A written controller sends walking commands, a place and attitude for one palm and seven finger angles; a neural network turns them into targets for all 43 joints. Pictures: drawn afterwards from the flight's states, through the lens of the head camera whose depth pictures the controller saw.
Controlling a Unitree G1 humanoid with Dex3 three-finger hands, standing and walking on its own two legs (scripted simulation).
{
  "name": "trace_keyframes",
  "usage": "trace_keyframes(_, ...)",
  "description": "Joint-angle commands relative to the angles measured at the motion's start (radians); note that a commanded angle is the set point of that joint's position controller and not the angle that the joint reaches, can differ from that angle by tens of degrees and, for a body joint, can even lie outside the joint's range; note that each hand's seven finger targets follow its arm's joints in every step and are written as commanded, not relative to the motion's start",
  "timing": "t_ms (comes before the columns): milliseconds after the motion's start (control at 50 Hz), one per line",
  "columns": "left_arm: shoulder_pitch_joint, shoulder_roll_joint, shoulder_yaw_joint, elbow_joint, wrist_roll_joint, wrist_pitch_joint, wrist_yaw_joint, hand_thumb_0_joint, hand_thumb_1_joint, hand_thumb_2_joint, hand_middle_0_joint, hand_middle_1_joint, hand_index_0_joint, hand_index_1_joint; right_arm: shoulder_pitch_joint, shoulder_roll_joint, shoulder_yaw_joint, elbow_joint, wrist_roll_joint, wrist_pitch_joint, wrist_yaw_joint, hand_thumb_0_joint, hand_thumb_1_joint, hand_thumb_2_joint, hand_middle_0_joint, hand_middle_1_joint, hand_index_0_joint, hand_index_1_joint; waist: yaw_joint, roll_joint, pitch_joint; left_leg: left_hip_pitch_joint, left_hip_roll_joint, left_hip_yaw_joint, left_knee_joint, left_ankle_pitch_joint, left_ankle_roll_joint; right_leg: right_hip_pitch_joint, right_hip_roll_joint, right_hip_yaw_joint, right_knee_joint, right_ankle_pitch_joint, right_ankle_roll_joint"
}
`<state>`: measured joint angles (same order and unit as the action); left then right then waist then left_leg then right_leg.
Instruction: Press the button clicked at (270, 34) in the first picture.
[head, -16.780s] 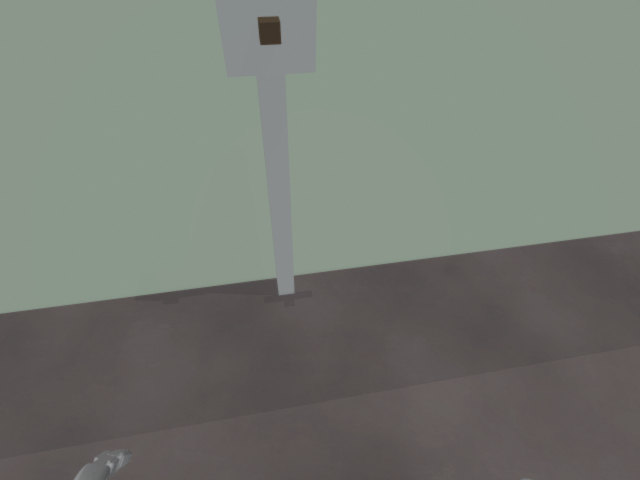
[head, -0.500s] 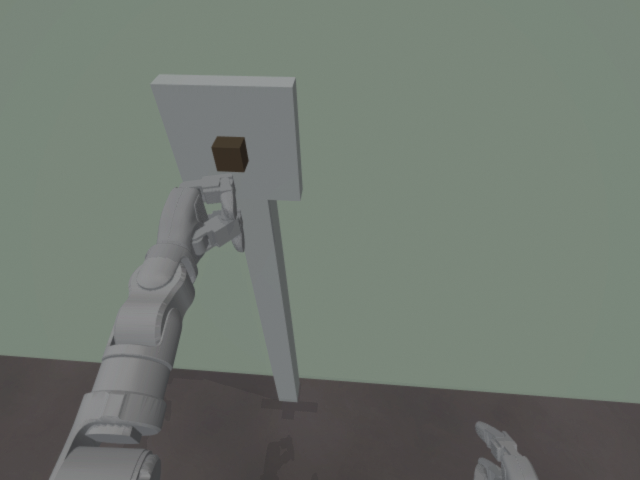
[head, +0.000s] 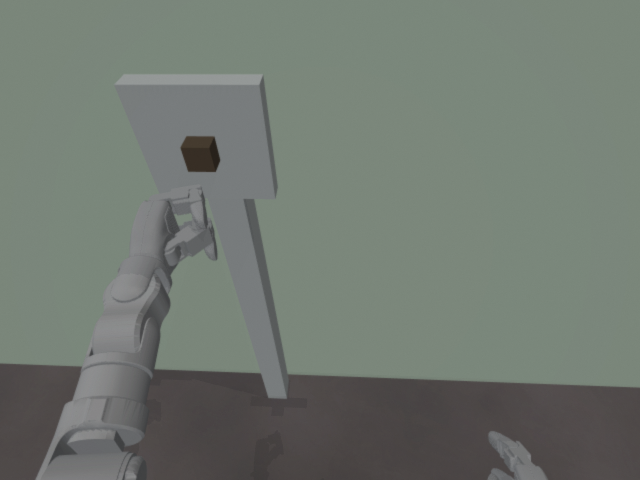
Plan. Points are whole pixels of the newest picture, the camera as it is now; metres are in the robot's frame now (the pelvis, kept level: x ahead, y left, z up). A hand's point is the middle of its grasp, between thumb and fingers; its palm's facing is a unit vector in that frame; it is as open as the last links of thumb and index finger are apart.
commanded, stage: aim a knuckle at the button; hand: left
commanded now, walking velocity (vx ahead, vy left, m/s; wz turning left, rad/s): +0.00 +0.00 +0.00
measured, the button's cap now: (201, 152) +0.48 +0.19 +0.18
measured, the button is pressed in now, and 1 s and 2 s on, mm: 0 0 0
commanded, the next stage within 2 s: none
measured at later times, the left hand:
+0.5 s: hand (213, 206) +0.40 +0.15 +0.16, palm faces +0.01 -1.00 +0.00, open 3.1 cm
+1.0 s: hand (205, 228) +0.38 +0.17 +0.14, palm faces +0.02 -1.00 +0.00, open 3.1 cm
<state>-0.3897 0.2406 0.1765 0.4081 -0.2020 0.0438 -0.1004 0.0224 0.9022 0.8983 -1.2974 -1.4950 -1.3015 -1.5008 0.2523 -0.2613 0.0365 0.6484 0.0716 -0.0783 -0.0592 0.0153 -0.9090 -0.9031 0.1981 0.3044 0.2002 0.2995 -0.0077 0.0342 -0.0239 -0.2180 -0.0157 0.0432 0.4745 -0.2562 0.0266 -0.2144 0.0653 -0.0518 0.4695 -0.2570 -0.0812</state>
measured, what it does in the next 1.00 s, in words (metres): stands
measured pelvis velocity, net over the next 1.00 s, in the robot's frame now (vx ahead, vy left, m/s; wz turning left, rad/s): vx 0.00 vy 0.02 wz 0.01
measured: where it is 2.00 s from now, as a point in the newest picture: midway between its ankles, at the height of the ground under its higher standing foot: outside the picture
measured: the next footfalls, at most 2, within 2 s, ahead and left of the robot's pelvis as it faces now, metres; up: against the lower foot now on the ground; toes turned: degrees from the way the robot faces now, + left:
none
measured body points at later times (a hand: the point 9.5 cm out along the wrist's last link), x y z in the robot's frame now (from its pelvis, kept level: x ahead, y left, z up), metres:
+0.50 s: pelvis +0.01 +0.01 +0.00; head -0.01 -0.01 +0.45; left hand +0.39 +0.21 +0.16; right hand +0.14 -0.23 -0.11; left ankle +0.00 +0.10 -0.74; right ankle +0.00 -0.06 -0.74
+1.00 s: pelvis +0.00 +0.02 +0.00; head +0.00 +0.01 +0.45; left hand +0.37 +0.22 +0.14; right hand +0.17 -0.22 -0.09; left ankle +0.00 +0.10 -0.74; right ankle +0.00 -0.06 -0.74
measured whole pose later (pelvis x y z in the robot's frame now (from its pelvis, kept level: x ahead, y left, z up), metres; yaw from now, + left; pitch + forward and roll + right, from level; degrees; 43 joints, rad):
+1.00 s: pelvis +0.00 +0.02 +0.00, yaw +1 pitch +0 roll +0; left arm -0.46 0.23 0.13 0.44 -0.20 0.10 -0.07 0.02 0.90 0.90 -1.30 -1.50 -1.30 -1.50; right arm 0.21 -0.24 0.05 0.62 0.07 -0.07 -0.06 0.01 -0.91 -0.90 0.20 0.30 0.20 0.30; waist -0.01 0.03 -0.02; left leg -0.23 -0.04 0.04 0.49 -0.26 0.05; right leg -0.22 0.04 -0.06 0.47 -0.26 -0.06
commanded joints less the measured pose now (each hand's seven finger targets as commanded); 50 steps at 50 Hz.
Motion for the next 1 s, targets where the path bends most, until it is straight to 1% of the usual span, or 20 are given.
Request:
trace_keyframes(0, -0.544, 0.236, 0.077, -0.326, -0.009, -0.15, 0.005, 0.0, 0.9, 0.9, -1.3, -1.5, -1.3, -1.5, -0.114, -0.094, -0.024, -0.146, -0.004, -0.068, -0.014, 0.0, -0.9, -0.9, 0.2, 0.3, 0.2, 0.3, -0.006, -0.033, -0.311, 0.111, 0.008, -0.04, -0.02, 0.218, 0.033, 0.114, -0.075, 0.1, -0.058, 0.343, 0.07)
trace_keyframes(80, -0.452, 0.182, 0.033, -0.062, -0.015, -0.056, -0.026, 0.0, 0.9, 0.9, -1.3, -1.5, -1.3, -1.5, -0.108, -0.106, -0.019, -0.122, 0.014, -0.048, -0.02, 0.0, -0.9, -0.9, 0.2, 0.3, 0.2, 0.3, -0.023, -0.069, -0.147, 0.029, 0.004, -0.039, -0.026, 0.096, 0.027, 0.02, -0.082, 0.106, -0.1, 0.208, 0.084)
trace_keyframes(120, -0.45, 0.176, 0.026, 0.011, -0.016, -0.008, -0.038, 0.0, 0.9, 0.9, -1.3, -1.5, -1.3, -1.5, -0.103, -0.117, -0.019, -0.127, 0.019, -0.034, -0.02, 0.0, -0.9, -0.9, 0.2, 0.3, 0.2, 0.3, -0.025, -0.101, -0.127, -0.005, 0.0, -0.041, -0.02, 0.069, 0.028, 0.004, -0.092, 0.12, -0.111, 0.162, 0.095)
trace_keyframes(180, -0.504, 0.156, 0.01, -0.009, -0.021, 0.003, -0.045, 0.0, 0.9, 0.9, -1.3, -1.5, -1.3, -1.5, -0.105, -0.114, -0.018, -0.15, 0.018, -0.028, -0.017, 0.0, -0.9, -0.9, 0.2, 0.3, 0.2, 0.3, -0.021, -0.077, -0.18, 0.007, -0.003, -0.047, -0.016, 0.084, 0.028, 0.006, -0.09, 0.106, -0.096, 0.161, 0.08)
trace_keyframes(200, -0.538, 0.189, 0.038, -0.039, -0.023, -0.019, -0.039, 0.0, 0.9, 0.9, -1.3, -1.5, -1.3, -1.5, -0.106, -0.113, -0.021, -0.152, 0.017, -0.029, -0.018, 0.0, -0.9, -0.9, 0.2, 0.3, 0.2, 0.3, -0.018, -0.076, -0.209, 0.017, 0.0, -0.05, -0.009, 0.097, 0.029, 0.014, -0.087, 0.107, -0.086, 0.173, 0.077)
trace_keyframes(260, -0.653, 0.182, 0.02, -0.206, -0.018, -0.118, -0.021, 0.0, 0.9, 0.9, -1.3, -1.5, -1.3, -1.5, -0.111, -0.096, -0.02, -0.168, 0.006, -0.048, -0.013, 0.0, -0.9, -0.9, 0.2, 0.3, 0.2, 0.3, -0.013, 0.019, -0.332, 0.102, 0.0, -0.059, -0.002, 0.179, 0.028, 0.054, -0.077, 0.091, -0.045, 0.257, 0.056)
trace_keyframes(320, -0.641, 0.213, 0.052, -0.279, -0.007, -0.189, 0.013, 0.0, 0.9, 0.9, -1.3, -1.5, -1.3, -1.5, -0.099, -0.094, -0.024, -0.16, -0.006, -0.066, -0.008, 0.0, -0.9, -0.9, 0.2, 0.3, 0.2, 0.3, 0.0, 0.016, -0.412, 0.158, 0.011, -0.069, 0.001, 0.257, 0.024, 0.081, -0.067, 0.079, -0.018, 0.315, 0.053)
trace_keyframes(400, -0.463, 0.212, 0.075, -0.109, 0.004, -0.129, 0.019, 0.0, 0.9, 0.9, -1.3, -1.5, -1.3, -1.5, -0.082, -0.108, -0.026, -0.134, -0.004, -0.054, -0.003, 0.0, -0.9, -0.9, 0.2, 0.3, 0.2, 0.3, 0.013, -0.087, -0.305, 0.082, 0.012, -0.053, -0.013, 0.251, 0.024, 0.09, -0.067, 0.071, -0.032, 0.349, 0.063)
trace_keyframes(420, -0.425, 0.166, 0.041, -0.066, 0.005, -0.096, 0.012, 0.0, 0.9, 0.9, -1.3, -1.5, -1.3, -1.5, -0.084, -0.107, -0.026, -0.137, 0.002, -0.048, -0.002, 0.0, -0.9, -0.9, 0.2, 0.3, 0.2, 0.3, 0.009, -0.092, -0.245, 0.062, 0.012, -0.047, -0.021, 0.234, 0.024, 0.063, -0.07, 0.067, -0.04, 0.342, 0.065)
trace_keyframes(480, -0.357, 0.161, 0.042, -0.015, 0.004, -0.011, -0.001, 0.0, 0.9, 0.9, -1.3, -1.5, -1.3, -1.5, -0.083, -0.115, -0.025, -0.149, 0.011, -0.024, -0.002, 0.0, -0.9, -0.9, 0.2, 0.3, 0.2, 0.3, 0.017, -0.08, -0.174, 0.028, 0.009, -0.043, -0.032, 0.2, 0.021, 0.036, -0.073, 0.066, -0.061, 0.304, 0.064)
trace_keyframes(520, -0.383, 0.144, 0.03, -0.082, -0.001, -0.002, -0.004, 0.0, 0.9, 0.9, -1.3, -1.5, -1.3, -1.5, -0.088, -0.114, -0.028, -0.168, 0.012, -0.018, -0.001, 0.0, -0.9, -0.9, 0.2, 0.3, 0.2, 0.3, 0.014, -0.092, -0.203, 0.047, 0.009, -0.045, -0.032, 0.228, 0.024, 0.05, -0.071, 0.061, -0.058, 0.32, 0.062)
trace_keyframes(540, -0.421, 0.149, 0.034, -0.149, -0.002, -0.016, -0.003, 0.0, 0.9, 0.9, -1.3, -1.5, -1.3, -1.5, -0.091, -0.109, -0.031, -0.175, 0.009, -0.02, -0.001, 0.0, -0.9, -0.9, 0.2, 0.3, 0.2, 0.3, 0.015, -0.044, -0.243, 0.081, 0.01, -0.045, -0.026, 0.252, 0.022, 0.052, -0.069, 0.063, -0.051, 0.336, 0.057)
trace_keyframes(640, -0.5, 0.186, 0.05, -0.444, -0.004, -0.143, 0.018, 0.0, 0.9, 0.9, -1.3, -1.5, -1.3, -1.5, -0.1, -0.091, -0.035, -0.18, -0.012, -0.061, 0.0, 0.0, -0.9, -0.9, 0.2, 0.3, 0.2, 0.3, 0.015, 0.026, -0.401, 0.21, 0.024, -0.059, -0.007, 0.392, 0.016, 0.104, -0.061, 0.065, -0.015, 0.418, 0.049)
trace_keyframes(660, -0.475, 0.15, 0.022, -0.441, -0.004, -0.152, 0.019, 0.0, 0.9, 0.9, -1.3, -1.5, -1.3, -1.5, -0.103, -0.086, -0.032, -0.177, -0.012, -0.067, 0.001, 0.0, -0.9, -0.9, 0.2, 0.3, 0.2, 0.3, 0.012, 0.036, -0.385, 0.216, 0.025, -0.058, -0.007, 0.395, 0.015, 0.093, -0.06, 0.062, -0.017, 0.414, 0.049)
trace_keyframes(700, -0.443, 0.145, 0.007, -0.373, 0.003, -0.135, 0.019, 0.0, 0.9, 0.9, -1.3, -1.5, -1.3, -1.5, -0.096, -0.095, -0.031, -0.152, -0.01, -0.067, 0.0, 0.0, -0.9, -0.9, 0.2, 0.3, 0.2, 0.3, -0.003, -0.027, -0.318, 0.185, 0.031, -0.061, -0.016, 0.351, 0.014, 0.064, -0.055, 0.054, -0.031, 0.369, 0.053)
trace_keyframes(760, -0.398, 0.121, -0.005, -0.181, 0.0, -0.035, 0.015, 0.0, 0.9, 0.9, -1.3, -1.5, -1.3, -1.5, -0.104, -0.105, -0.025, -0.132, 0.004, -0.044, -0.007, 0.0, -0.9, -0.9, 0.2, 0.3, 0.2, 0.3, -0.015, -0.049, -0.146, 0.095, 0.018, -0.062, -0.041, 0.189, 0.016, -0.011, -0.058, 0.052, -0.074, 0.243, 0.057)
trace_keyframes(800, -0.382, 0.126, 0.003, -0.076, 0.002, 0.033, 0.012, 0.0, 0.9, 0.9, -1.3, -1.5, -1.3, -1.5, -0.106, -0.116, -0.023, -0.131, 0.009, -0.024, -0.014, 0.0, -0.9, -0.9, 0.2, 0.3, 0.2, 0.3, -0.013, -0.089, -0.088, 0.048, 0.014, -0.063, -0.048, 0.12, 0.019, -0.036, -0.063, 0.055, -0.096, 0.166, 0.061)
trace_keyframes(860, -0.476, 0.127, 0.001, -0.116, -0.005, 0.052, 0.008, 0.0, 0.9, 0.9, -1.3, -1.5, -1.3, -1.5, -0.116, -0.108, -0.021, -0.153, 0.01, -0.013, -0.019, 0.0, -0.9, -0.9, 0.2, 0.3, 0.2, 0.3, -0.015, -0.049, -0.165, 0.076, 0.008, -0.066, -0.042, 0.133, 0.02, -0.022, -0.068, 0.06, -0.091, 0.162, 0.055)
trace_keyframes(940, -0.634, 0.139, -0.008, -0.352, -0.006, -0.084, 0.018, 0.0, 0.9, 0.9, -1.3, -1.5, -1.3, -1.5, -0.122, -0.09, -0.021, -0.174, -0.007, -0.042, -0.013, 0.0, -0.9, -0.9, 0.2, 0.3, 0.2, 0.3, -0.012, 0.046, -0.381, 0.216, 0.018, -0.084, -0.016, 0.277, 0.012, 0.036, -0.062, 0.058, -0.039, 0.268, 0.041)
trace_keyframes(980, -0.601, 0.168, 0.03, -0.361, -0.011, -0.138, 0.029, 0.0, 0.9, 0.9, -1.3, -1.5, -1.3, -1.5, -0.114, -0.086, -0.021, -0.163, -0.015, -0.059, -0.01, 0.0, -0.9, -0.9, 0.2, 0.3, 0.2, 0.3, -0.001, 0.029, -0.414, 0.242, 0.024, -0.087, -0.006, 0.34, 0.006, 0.057, -0.058, 0.055, -0.023, 0.318, 0.042)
